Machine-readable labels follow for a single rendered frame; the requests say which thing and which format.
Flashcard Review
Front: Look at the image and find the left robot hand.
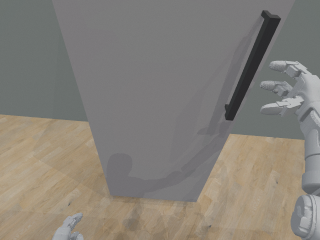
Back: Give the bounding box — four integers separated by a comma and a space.
52, 212, 84, 240

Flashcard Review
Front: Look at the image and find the handle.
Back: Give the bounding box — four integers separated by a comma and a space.
224, 10, 281, 121

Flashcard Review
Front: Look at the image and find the right robot upper arm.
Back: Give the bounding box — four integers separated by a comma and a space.
290, 194, 320, 240

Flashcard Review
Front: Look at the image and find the fridge door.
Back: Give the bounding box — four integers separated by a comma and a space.
52, 0, 295, 203

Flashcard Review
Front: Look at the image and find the right robot hand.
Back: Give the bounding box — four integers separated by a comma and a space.
259, 60, 320, 117

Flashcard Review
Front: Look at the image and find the robot right forearm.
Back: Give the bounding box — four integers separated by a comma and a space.
297, 101, 320, 197

